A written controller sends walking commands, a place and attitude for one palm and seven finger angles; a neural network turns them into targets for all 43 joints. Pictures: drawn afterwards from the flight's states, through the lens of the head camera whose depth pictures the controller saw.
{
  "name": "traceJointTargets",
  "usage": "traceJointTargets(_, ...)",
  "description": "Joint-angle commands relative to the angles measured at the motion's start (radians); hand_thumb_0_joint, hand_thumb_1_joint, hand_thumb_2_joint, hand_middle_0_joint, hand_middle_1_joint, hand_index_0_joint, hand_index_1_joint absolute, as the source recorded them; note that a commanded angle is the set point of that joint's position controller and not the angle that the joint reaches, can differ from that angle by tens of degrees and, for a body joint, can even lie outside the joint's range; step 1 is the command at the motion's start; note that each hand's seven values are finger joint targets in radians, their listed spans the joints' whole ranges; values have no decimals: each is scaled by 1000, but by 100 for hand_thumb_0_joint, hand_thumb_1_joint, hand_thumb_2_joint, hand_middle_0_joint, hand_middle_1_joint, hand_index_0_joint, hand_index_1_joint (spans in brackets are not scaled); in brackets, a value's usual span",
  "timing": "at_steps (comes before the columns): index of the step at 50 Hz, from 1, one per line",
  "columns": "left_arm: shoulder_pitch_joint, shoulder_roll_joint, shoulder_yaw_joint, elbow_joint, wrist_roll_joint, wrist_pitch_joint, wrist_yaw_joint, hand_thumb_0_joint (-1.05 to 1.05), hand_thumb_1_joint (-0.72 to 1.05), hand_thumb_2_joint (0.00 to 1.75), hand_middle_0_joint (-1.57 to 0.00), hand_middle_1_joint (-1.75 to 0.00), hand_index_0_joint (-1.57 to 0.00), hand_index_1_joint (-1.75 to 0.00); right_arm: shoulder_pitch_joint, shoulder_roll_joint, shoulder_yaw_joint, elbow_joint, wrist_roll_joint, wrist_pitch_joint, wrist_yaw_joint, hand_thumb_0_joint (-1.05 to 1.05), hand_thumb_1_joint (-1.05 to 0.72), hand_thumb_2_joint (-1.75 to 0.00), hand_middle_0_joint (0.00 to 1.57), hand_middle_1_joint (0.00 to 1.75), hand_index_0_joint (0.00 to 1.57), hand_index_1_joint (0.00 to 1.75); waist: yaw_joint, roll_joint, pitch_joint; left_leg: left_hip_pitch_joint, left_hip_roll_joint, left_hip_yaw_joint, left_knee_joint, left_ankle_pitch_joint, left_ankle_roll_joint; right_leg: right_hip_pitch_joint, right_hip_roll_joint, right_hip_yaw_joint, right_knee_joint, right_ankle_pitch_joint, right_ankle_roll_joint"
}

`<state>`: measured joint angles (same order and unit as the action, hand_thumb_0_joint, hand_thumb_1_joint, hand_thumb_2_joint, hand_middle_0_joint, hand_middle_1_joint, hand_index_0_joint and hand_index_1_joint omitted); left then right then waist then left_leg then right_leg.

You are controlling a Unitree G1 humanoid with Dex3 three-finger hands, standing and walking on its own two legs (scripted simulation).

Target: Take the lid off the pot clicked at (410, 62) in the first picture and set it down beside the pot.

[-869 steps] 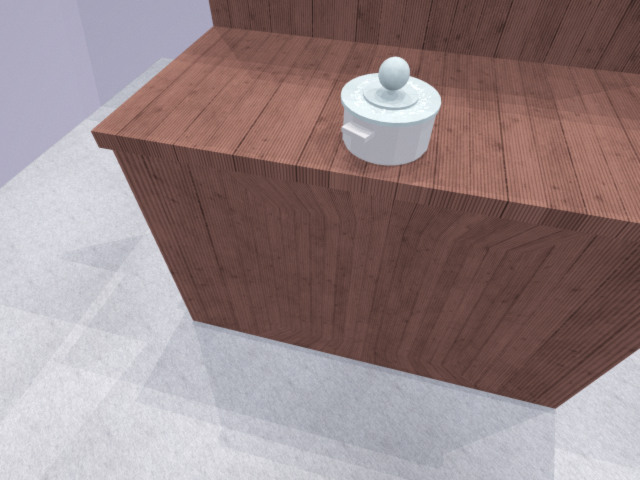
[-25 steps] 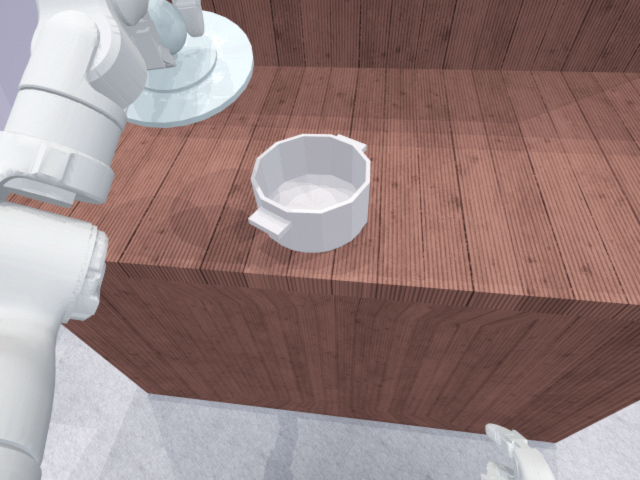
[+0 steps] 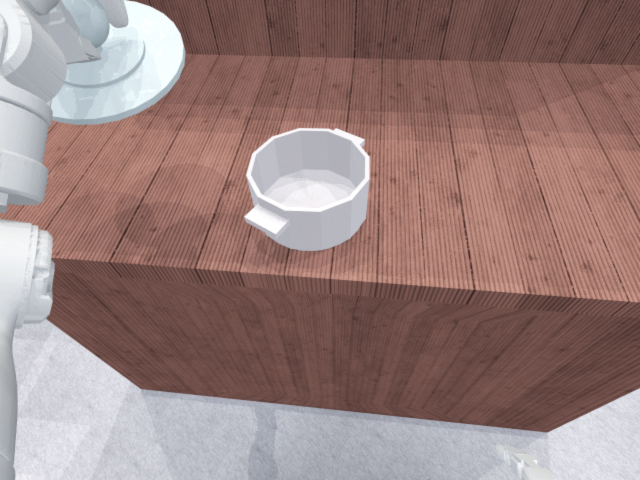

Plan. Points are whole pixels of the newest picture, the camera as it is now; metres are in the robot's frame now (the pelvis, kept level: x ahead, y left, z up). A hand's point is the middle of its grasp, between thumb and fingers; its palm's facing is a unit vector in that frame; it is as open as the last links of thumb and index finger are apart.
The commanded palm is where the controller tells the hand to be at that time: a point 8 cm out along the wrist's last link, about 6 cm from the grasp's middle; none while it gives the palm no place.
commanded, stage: move the lid sideways beside the pot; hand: left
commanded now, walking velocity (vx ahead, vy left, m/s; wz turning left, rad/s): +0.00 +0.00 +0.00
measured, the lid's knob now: (78, 19) +0.50 +0.23 +0.31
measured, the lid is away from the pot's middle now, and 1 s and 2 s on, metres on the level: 0.22 0.23 0.22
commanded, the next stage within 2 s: lower the lid onto the table in 0.26 s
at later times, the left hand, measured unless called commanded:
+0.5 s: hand (73, 31) +0.48 +0.23 +0.31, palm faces -0.12 -0.06 -0.99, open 7.8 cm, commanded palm +0.45 +0.24 +0.37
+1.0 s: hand (98, 70) +0.48 +0.23 +0.26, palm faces -0.20 -0.08 -0.98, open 7.8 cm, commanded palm +0.46 +0.24 +0.34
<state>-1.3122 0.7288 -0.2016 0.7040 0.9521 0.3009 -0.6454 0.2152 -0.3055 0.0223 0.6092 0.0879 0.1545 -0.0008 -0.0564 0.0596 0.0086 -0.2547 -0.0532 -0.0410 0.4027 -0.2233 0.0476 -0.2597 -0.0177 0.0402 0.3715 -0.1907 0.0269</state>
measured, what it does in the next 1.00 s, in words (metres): stands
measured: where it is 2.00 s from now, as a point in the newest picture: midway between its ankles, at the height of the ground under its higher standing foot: outside the picture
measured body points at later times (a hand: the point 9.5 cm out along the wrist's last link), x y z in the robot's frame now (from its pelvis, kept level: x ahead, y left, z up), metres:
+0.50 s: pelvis +0.00 +0.01 +0.00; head +0.05 -0.01 +0.45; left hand +0.48 +0.23 +0.36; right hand +0.12 -0.25 -0.13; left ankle -0.02 +0.09 -0.74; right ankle +0.00 -0.14 -0.74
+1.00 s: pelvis +0.01 +0.00 +0.00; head +0.06 -0.02 +0.45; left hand +0.49 +0.23 +0.32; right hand +0.10 -0.27 -0.12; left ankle -0.02 +0.09 -0.74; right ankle +0.00 -0.14 -0.74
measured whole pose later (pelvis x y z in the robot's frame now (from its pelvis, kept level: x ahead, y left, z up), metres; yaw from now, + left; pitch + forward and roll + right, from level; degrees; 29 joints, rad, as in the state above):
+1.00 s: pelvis +0.01 +0.00 +0.00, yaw +0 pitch +5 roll -1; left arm -1.27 0.70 -0.20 0.79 0.95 0.29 -0.61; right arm 0.24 -0.31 0.02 0.63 0.08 0.13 -0.01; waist -0.08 0.05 0.02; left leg -0.26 -0.05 -0.05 0.41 -0.23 0.04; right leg -0.25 -0.01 0.03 0.36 -0.19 0.02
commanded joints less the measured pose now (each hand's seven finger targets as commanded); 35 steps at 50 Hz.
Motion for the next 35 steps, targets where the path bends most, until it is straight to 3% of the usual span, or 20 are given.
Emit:
traceJointTargets(1, -554, 254, 91, -125, 22, -10, 68, 0, 58, 111, -77, -97, -80, -98, -28, -146, -45, -107, 10, -30, -11, 0, -90, -90, 20, 30, 20, 30, -15, -8, -416, 206, 4, 15, 9, 390, 21, 105, 48, -81, -5, 291, -77)
traceJointTargets(3, -661, 301, 118, -188, 49, -22, 75, 0, 58, 111, -77, -97, -80, -98, -45, -132, -41, -113, 4, -30, -17, 0, -90, -90, 20, 30, 20, 30, -12, -6, -470, 211, -4, 19, 9, 383, 30, 148, 54, -74, 3, 312, -78)
traceJointTargets(6, -661, 244, 63, -196, 23, -32, 76, 0, 58, 111, -77, -97, -80, -98, -26, -137, -44, -103, 8, -34, -20, 0, -90, -90, 20, 30, 20, 30, -28, 44, -471, 260, 4, 2, 16, 440, 22, 107, 51, -76, -9, 300, -79)
traceJointTargets(7, -737, 280, 89, -248, 43, -39, 80, 0, 58, 111, -77, -97, -80, -98, -30, -128, -42, -102, 3, -40, -19, 0, -90, -90, 20, 30, 20, 30, -23, 55, -502, 276, 5, -2, 7, 436, 17, 117, 62, -77, -6, 284, -77)
traceJointTargets(8, -717, 290, 109, -224, 48, -39, 81, 0, 58, 111, -77, -97, -80, -98, -37, -127, -43, -103, 0, -41, -21, 0, -90, -90, 20, 30, 20, 30, -20, 50, -505, 281, 2, -2, 20, 447, 24, 116, 62, -75, -2, 291, -80)
traceJointTargets(11, -651, 230, 71, -216, 14, -40, 78, 0, 58, 111, -77, -97, -80, -98, -18, -137, -49, -93, 2, -47, -15, 0, -90, -90, 20, 30, 20, 30, -26, 67, -500, 311, 9, -15, 29, 515, 13, 87, 56, -77, -8, 299, -79)
traceJointTargets(12, -690, 289, 119, -263, 36, -45, 83, 0, 58, 111, -77, -97, -80, -98, -20, -129, -45, -96, -4, -50, -12, 0, -90, -90, 20, 30, 20, 30, -10, 65, -537, 304, 4, -17, 20, 537, 11, 120, 64, -75, -2, 315, -79)
traceJointTargets(14, -666, 226, 77, -180, 36, -35, 73, 0, 58, 111, -77, -97, -80, -98, -27, -123, -44, -88, 0, -44, -10, 0, -90, -90, 20, 30, 20, 30, -22, 22, -472, 276, 3, -11, 25, 516, 16, 92, 61, -84, 1, 317, -78)
traceJointTargets(16, -604, 232, 82, -180, 12, -36, 73, 0, 58, 111, -77, -97, -80, -98, -17, -142, -47, -89, 1, -39, -5, 0, -90, -90, 20, 30, 20, 30, -17, 32, -472, 268, 8, -12, 23, 520, 9, 102, 53, -81, -4, 324, -80)
traceJointTargets(17, -664, 257, 101, -237, 31, -37, 76, 0, 58, 111, -77, -97, -80, -98, -29, -130, -46, -96, -3, -41, -3, 0, -90, -90, 20, 30, 20, 30, -10, 33, -507, 277, 7, -14, 18, 538, 8, 115, 60, -80, 3, 324, -78)
traceJointTargets(19, -683, 227, 85, -157, 42, -3, 78, 0, 58, 111, -77, -97, -80, -98, -32, -124, -43, -85, 3, -44, -1, 0, -90, -90, 20, 30, 20, 30, -14, 33, -476, 264, 5, -15, 19, 515, 10, 102, 62, -85, 14, 318, -81)
traceJointTargets(21, -591, 251, 111, -136, 22, 7, 83, 0, 58, 111, -77, -97, -80, -98, -18, -142, -46, -91, 3, -53, 4, 0, -90, -90, 20, 30, 20, 30, -3, 40, -493, 258, 7, -18, 28, 551, 5, 120, 55, -80, 12, 340, -83)
traceJointTargets(22, -650, 277, 126, -190, 45, 7, 83, 0, 58, 111, -77, -97, -80, -98, -26, -131, -42, -96, -2, -56, 5, 0, -90, -90, 20, 30, 20, 30, 2, 15, -523, 256, 4, -18, 17, 542, 6, 146, 62, -79, 16, 346, -79)
traceJointTargets(25, -646, 212, 77, -159, 43, 23, 76, 0, 58, 111, -77, -97, -80, -98, -36, -123, -43, -103, 4, -54, 2, 0, -90, -90, 20, 30, 20, 30, -9, -10, -492, 246, 3, -9, 19, 506, 15, 124, 59, -85, 18, 341, -75)
traceJointTargets(26, -579, 219, 89, -158, 21, 19, 81, 0, 58, 111, -77, -97, -80, -98, -22, -137, -48, -105, 4, -58, 4, 0, -90, -90, 20, 30, 20, 30, -6, -6, -492, 250, 7, -15, 28, 527, 12, 125, 52, -83, 14, 343, -77)
traceJointTargets(27, -624, 273, 128, -199, 47, 17, 86, 0, 58, 111, -77, -97, -80, -98, -27, -130, -44, -106, 1, -59, 4, 0, -90, -90, 20, 30, 20, 30, 3, -18, -530, 255, 7, -11, 23, 542, 14, 152, 61, -77, 24, 361, -73)
traceJointTargets(28, -605, 271, 132, -140, 50, 21, 83, 0, 58, 111, -77, -97, -80, -98, -32, -128, -42, -110, 2, -57, -1, 0, -90, -90, 20, 30, 20, 30, -3, -43, -489, 227, 2, -6, 28, 511, 23, 148, 60, -80, 22, 362, -74)
traceJointTargets(31, -560, 257, 108, -130, 29, 15, 85, 0, 58, 111, -77, -97, -80, -98, -17, -141, -45, -109, 5, -57, -3, 0, -90, -90, 20, 30, 20, 30, -7, -20, -489, 227, 4, 0, 27, 496, 20, 146, 51, -78, 17, 363, -73)
traceJointTargets(32, -634, 272, 115, -174, 49, 13, 88, 0, 58, 111, -77, -97, -80, -98, -19, -129, -43, -108, 3, -56, -4, 0, -90, -90, 20, 30, 20, 30, -8, -25, -499, 229, 4, -3, 16, 487, 17, 155, 59, -78, 21, 358, -70)
traceJointTargets(35, -626, 250, 96, -111, 48, 13, 90, 0, 58, 111, -77, -97, -80, -98, -12, -127, -41, -102, 4, -54, -12, 0, -90, -90, 20, 30, 20, 30, -20, -17, -464, 219, -1, 3, 16, 441, 24, 138, 61, -82, 14, 339, -71)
